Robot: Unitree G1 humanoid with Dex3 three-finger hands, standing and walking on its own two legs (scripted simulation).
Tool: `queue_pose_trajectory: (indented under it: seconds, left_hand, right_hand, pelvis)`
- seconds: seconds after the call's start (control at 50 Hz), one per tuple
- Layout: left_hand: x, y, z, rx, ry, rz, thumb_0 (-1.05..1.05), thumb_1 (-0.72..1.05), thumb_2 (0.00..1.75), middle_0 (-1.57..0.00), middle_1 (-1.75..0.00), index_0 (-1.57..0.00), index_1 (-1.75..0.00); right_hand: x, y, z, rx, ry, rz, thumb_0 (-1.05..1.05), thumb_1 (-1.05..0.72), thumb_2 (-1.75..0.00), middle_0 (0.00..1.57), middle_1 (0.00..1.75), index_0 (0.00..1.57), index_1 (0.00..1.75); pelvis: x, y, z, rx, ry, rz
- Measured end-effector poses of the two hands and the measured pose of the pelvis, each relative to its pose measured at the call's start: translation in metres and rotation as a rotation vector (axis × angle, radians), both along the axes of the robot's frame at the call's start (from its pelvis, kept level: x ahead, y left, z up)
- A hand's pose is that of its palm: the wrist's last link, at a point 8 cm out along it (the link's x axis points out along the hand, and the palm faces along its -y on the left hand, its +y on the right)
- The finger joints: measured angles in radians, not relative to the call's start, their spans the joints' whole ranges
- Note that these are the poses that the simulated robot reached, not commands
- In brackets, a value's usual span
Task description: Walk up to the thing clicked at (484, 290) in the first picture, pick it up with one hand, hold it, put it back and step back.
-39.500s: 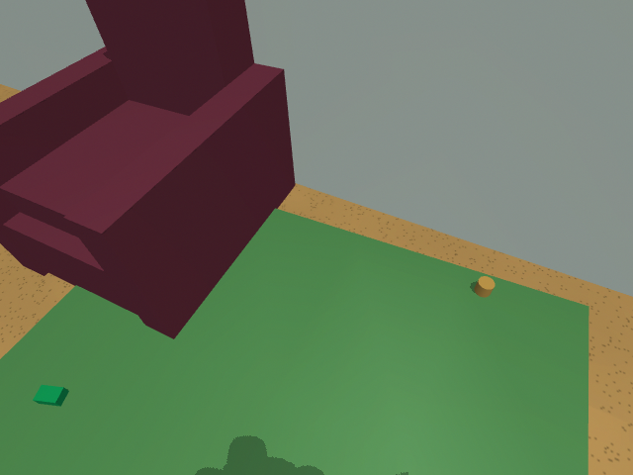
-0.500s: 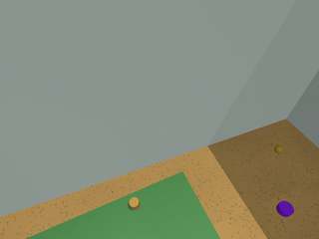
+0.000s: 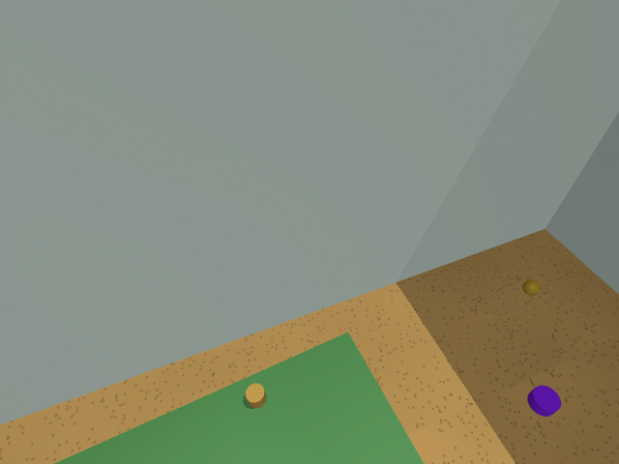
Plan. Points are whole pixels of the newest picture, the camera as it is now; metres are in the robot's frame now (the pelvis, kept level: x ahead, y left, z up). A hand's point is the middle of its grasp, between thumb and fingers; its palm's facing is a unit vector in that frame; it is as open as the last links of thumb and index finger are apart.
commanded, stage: stand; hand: left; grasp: from above
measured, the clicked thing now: (256, 395) +0.47 +0.23 -0.76
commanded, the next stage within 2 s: step back in 1.40 s
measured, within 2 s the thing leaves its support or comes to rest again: neither
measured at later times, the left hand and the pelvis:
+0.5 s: hand out of the picture +0.08 +0.24 -0.16, palm faces +0.00 -0.94 -0.33, open 7.4 cm; pelvis +0.01 +0.00 +0.00, yaw +0 degrees
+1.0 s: hand out of the picture +0.08 +0.24 -0.16, palm faces +0.00 -0.95 -0.33, open 7.4 cm; pelvis +0.01 +0.00 +0.00, yaw +0 degrees
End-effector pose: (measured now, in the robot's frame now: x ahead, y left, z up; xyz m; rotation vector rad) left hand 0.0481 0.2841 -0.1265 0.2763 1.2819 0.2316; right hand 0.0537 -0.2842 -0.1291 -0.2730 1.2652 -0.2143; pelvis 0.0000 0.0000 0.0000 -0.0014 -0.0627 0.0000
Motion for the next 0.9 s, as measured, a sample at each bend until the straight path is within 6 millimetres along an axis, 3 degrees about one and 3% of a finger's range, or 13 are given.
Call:
queue_pose_trajectory:
  seconds: [0.38, 0.9]
  left_hand:
    - [0.019, -0.001, 0.002, -0.005, -0.022, -0.020, 0.01, 0.91, 0.90, -0.21, -0.30, -0.20, -0.30]
    - [0.030, 0.001, 0.004, -0.004, -0.038, -0.030, 0.01, 0.91, 0.90, -0.21, -0.30, -0.20, -0.30]
  right_hand:
    - [0.010, -0.004, 0.003, -0.005, -0.013, 0.007, 0.00, -0.91, -0.90, 0.21, 0.30, 0.21, 0.30]
    - [0.020, -0.010, 0.007, -0.016, -0.026, 0.015, 0.00, -0.91, -0.90, 0.21, 0.30, 0.21, 0.30]
  pelvis:
    - [0.005, -0.002, 0.001, 0.000, 0.008, -0.005]
    - [0.010, -0.003, 0.001, -0.002, 0.013, -0.003]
